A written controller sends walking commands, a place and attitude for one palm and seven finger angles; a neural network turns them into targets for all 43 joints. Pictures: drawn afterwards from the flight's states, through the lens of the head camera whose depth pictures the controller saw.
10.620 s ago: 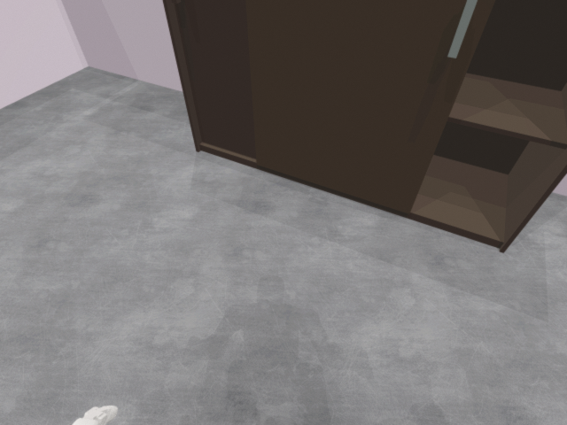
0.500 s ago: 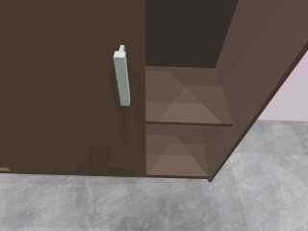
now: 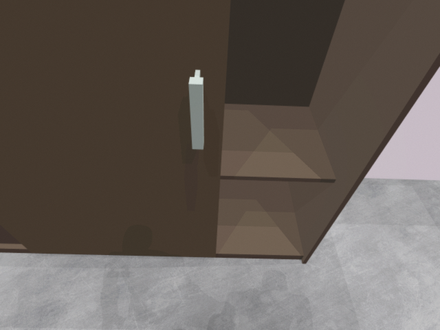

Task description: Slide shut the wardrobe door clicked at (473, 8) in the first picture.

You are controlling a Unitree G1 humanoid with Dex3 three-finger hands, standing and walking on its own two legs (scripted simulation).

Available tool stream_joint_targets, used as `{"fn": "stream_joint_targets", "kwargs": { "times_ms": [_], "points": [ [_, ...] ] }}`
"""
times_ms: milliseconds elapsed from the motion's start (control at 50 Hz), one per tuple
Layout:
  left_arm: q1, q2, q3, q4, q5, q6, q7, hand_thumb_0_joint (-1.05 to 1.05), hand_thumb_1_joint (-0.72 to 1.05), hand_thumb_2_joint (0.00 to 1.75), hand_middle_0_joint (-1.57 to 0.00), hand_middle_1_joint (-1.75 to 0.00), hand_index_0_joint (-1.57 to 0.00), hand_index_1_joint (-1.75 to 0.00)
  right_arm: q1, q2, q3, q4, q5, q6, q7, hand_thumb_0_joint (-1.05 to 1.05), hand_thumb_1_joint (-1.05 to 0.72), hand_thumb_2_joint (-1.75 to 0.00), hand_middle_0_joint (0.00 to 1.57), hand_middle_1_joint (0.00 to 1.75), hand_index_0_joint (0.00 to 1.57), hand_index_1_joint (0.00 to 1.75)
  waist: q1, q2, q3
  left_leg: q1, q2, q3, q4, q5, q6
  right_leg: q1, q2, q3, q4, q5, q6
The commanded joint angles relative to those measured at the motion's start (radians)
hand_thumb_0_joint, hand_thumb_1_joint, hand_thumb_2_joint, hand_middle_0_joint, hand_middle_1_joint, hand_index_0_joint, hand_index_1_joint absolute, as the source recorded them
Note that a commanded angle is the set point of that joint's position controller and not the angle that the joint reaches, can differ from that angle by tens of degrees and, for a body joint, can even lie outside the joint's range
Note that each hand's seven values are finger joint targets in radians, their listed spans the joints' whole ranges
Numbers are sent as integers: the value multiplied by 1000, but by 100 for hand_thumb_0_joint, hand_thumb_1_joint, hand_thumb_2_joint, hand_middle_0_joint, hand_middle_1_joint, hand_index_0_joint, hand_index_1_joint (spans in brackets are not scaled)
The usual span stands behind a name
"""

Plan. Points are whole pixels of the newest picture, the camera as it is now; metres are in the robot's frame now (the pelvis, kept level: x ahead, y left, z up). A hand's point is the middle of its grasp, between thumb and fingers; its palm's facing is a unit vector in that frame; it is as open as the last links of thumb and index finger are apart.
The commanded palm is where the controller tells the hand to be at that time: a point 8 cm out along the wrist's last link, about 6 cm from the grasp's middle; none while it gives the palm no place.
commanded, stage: come to a stop and stand still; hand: left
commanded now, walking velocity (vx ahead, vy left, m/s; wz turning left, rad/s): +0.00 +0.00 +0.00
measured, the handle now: (197, 110) +0.53 +0.09 +0.12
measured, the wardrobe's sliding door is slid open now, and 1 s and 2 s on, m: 0.41 0.41 0.41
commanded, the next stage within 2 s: look again from close up in 1.08 s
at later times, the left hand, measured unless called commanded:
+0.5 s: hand out of the picture -0.04 +0.11 -0.17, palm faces +0.03 -0.99 -0.15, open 7.4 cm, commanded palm none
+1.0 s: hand out of the picture +0.00 +0.10 -0.17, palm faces +0.03 -0.99 -0.17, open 7.4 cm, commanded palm none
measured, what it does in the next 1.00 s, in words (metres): shifts its weight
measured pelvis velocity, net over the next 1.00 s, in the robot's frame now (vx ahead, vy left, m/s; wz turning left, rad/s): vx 0.02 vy -0.06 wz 0.01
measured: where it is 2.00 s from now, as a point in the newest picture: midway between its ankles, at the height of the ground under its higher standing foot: outside the picture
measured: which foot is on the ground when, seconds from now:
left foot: down 0.00-1.00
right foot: down 0.00-1.00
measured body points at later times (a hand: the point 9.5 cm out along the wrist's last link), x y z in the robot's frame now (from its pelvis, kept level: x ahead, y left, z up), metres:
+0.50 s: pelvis -0.01 -0.04 +0.00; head -0.01 -0.04 +0.45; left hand -0.04 +0.16 -0.16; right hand +0.00 -0.26 -0.16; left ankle +0.05 +0.05 -0.74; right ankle -0.02 -0.18 -0.74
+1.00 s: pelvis +0.02 -0.06 +0.00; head +0.03 -0.05 +0.45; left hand +0.00 +0.15 -0.16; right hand +0.02 -0.28 -0.16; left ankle +0.05 +0.05 -0.74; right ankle -0.02 -0.19 -0.74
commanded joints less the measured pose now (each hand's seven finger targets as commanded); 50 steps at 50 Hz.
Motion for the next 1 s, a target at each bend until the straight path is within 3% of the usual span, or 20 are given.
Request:
{"fn": "stream_joint_targets", "kwargs": {
  "times_ms": [0,100,240,360,480,560,640,660,760,860,980],
  "points": [
    [92,74,14,-7,0,-18,0,0,90,90,-20,-30,-20,-30,0,-136,-29,-38,0,-25,-9,0,-90,-90,20,30,20,30,6,30,64,11,183,-243,-223,-293,-54,-83,16,-7,-72,-36,-28],
    [107,64,7,18,-3,-29,2,0,90,90,-20,-30,-20,-30,23,-116,-24,-5,3,-26,-8,0,-90,-90,20,30,20,30,-1,-1,67,34,171,-214,-184,-230,-52,-96,-1,18,-114,-28,-28],
    [124,47,4,39,-5,-29,5,0,90,90,-20,-30,-20,-30,48,-99,-21,26,5,-25,-11,0,-90,-90,20,30,20,30,-5,34,89,24,167,-210,-178,-236,-56,-108,7,14,-117,-32,-22],
    [123,33,4,43,-4,-33,6,0,90,90,-20,-30,-20,-30,54,-81,-20,38,6,-22,-12,0,-90,-90,20,30,20,30,-6,-8,109,18,162,-195,-147,-211,-57,-126,4,23,-137,-52,-22],
    [107,26,6,36,-6,-37,7,0,90,90,-20,-30,-20,-30,61,-62,-17,46,5,-23,-13,0,-90,-90,20,30,20,30,-12,-6,120,30,150,-171,-109,-146,-66,-147,0,37,-149,-52,-27],
    [103,25,7,33,-8,-41,7,0,90,90,-20,-30,-20,-30,65,-56,-16,46,4,-26,-15,0,-90,-90,20,30,20,30,-11,-23,93,49,152,-161,-87,-87,-66,-127,0,41,-147,-10,-30],
    [99,23,9,30,-9,-41,6,0,90,90,-20,-30,-20,-30,64,-52,-12,49,3,-29,-17,0,-90,-90,20,30,20,30,-10,5,90,53,151,-156,-82,-60,-69,-119,0,45,-144,17,-32],
    [98,27,10,29,-8,-42,7,0,90,90,-20,-30,-20,-30,62,-50,-14,50,5,-27,-17,0,-90,-90,20,30,20,30,-8,-19,94,47,152,-153,-73,-54,-68,-111,1,42,-147,21,-31],
    [89,28,11,26,-10,-41,7,0,90,90,-20,-30,-20,-30,59,-51,-10,53,5,-29,-19,0,-90,-90,20,30,20,30,-6,-2,97,49,155,-152,-69,-16,-69,-98,4,39,-140,58,-31],
    [88,27,14,27,-11,-41,7,0,90,90,-20,-30,-20,-30,56,-55,-10,54,5,-35,-23,0,-90,-90,20,30,20,30,-3,1,53,81,162,-150,-57,65,-65,-60,4,31,-123,144,-30],
    [75,30,15,31,-10,-38,6,0,90,90,-20,-30,-20,-30,49,-60,-8,57,4,-35,-25,0,-90,-90,20,30,20,30,-4,18,70,84,164,-151,-66,79,-66,-56,5,22,-122,145,-27]
  ]
}}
